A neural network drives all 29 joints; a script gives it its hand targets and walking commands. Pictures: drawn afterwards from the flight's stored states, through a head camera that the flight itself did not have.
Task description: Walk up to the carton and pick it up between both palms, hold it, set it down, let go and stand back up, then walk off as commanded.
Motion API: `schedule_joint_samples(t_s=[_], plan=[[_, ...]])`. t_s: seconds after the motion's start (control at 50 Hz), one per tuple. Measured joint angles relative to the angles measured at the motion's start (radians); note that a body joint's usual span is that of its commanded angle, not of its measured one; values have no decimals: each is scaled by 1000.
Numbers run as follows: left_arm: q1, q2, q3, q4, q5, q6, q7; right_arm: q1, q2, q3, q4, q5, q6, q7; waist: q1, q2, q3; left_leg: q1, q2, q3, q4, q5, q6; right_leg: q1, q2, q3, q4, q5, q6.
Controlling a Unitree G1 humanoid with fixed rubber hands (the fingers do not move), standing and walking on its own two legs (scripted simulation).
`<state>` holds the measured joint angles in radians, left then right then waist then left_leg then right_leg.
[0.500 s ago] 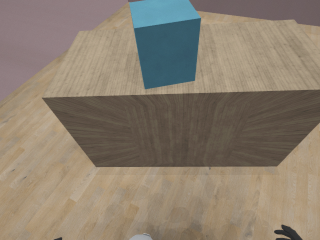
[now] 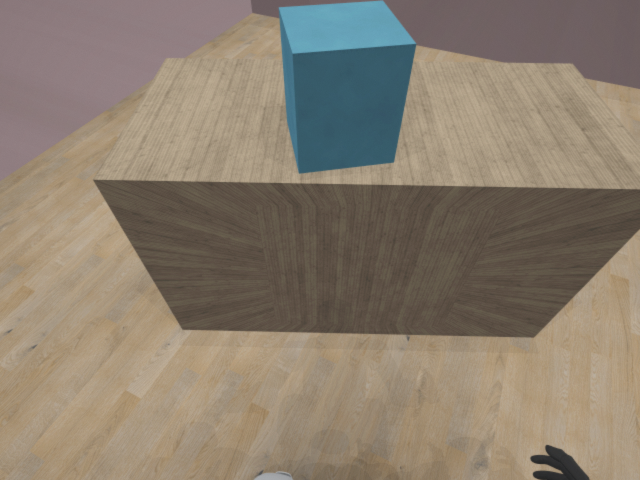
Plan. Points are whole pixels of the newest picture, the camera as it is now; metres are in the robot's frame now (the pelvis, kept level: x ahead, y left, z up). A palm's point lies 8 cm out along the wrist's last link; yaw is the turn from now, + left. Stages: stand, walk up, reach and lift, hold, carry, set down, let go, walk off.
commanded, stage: walk off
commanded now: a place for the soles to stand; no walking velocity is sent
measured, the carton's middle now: (339, 89) +0.83 +0.01 +0.06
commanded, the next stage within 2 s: stand in 0.52 s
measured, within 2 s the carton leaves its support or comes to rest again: neither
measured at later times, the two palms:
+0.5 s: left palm out of the picture +0.05 +0.32 -0.10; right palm out of the picture +0.12 -0.30 -0.09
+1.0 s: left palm out of the picture +0.04 +0.31 -0.11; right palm out of the picture +0.13 -0.30 -0.10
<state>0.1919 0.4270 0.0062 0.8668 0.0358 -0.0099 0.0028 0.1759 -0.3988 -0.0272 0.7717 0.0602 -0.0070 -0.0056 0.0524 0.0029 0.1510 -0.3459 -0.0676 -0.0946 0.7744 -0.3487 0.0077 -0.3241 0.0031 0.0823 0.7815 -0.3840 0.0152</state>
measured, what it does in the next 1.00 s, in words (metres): stands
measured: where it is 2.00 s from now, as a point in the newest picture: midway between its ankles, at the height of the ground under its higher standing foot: outside the picture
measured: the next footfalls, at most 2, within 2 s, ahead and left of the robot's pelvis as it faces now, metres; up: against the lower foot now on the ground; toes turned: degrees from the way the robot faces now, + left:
none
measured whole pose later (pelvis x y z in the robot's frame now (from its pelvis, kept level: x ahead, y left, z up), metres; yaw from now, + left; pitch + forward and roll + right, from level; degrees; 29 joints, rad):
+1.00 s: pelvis +0.00 -0.01 +0.00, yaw +0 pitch -5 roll +0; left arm 0.16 0.38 0.01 1.05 0.04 -0.01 0.00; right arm 0.12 -0.39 0.03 0.90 0.06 -0.01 -0.01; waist 0.05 0.00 0.15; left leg -0.32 -0.06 -0.10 0.74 -0.33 0.01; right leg -0.30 0.01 0.08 0.76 -0.37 0.02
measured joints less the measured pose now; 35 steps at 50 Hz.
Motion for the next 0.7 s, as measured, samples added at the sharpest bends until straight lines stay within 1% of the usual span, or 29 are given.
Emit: schedule_joint_samples(t_s=[0.22,0.56,0.7], plan=[[0,-14,0,65,0,1,0,-2,0,-6,29,0,8,0,0,0,0,-1,2,-1,0,15,0,0,2,0,-2,13,0],[-2,-19,0,60,0,0,0,-17,0,-6,40,0,9,0,0,0,0,-3,2,-1,0,14,0,0,2,0,-5,15,0],[-9,-28,0,113,0,1,-4,-26,3,31,63,0,4,0,0,0,0,0,2,-1,-8,13,0,0,2,0,-9,14,0]])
